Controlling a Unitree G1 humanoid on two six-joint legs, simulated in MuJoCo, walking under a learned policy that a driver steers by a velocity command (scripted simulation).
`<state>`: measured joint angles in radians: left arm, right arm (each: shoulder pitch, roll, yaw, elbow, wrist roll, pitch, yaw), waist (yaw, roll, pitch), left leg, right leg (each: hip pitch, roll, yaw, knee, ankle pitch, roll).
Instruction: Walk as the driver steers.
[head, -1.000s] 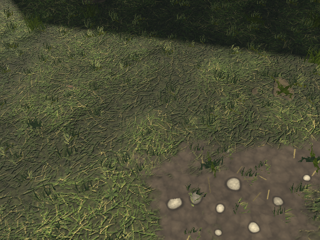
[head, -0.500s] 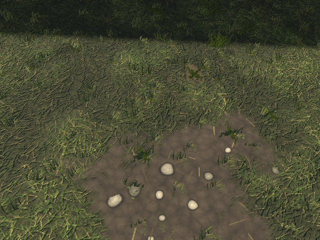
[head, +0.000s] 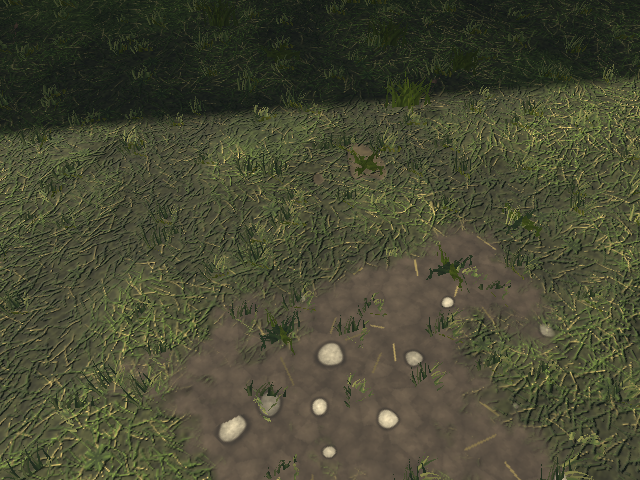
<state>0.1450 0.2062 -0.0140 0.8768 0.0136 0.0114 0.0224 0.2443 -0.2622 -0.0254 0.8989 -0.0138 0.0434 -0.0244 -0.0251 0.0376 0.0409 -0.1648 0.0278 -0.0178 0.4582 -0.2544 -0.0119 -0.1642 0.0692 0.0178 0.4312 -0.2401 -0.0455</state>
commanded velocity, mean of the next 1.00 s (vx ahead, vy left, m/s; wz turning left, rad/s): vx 0.01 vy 0.00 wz -0.01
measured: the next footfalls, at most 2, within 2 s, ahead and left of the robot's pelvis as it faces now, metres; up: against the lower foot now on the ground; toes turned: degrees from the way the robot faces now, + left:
left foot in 1.60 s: +0.41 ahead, +0.07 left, +0.00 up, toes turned +4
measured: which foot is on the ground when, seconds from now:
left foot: down 0.00-1.00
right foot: down 0.00-1.00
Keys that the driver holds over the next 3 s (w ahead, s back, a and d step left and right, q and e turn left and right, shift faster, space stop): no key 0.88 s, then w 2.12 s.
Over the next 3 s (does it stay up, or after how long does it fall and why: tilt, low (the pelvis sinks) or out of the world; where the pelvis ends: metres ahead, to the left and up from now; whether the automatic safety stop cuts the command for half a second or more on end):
stays up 1.03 0.04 0.01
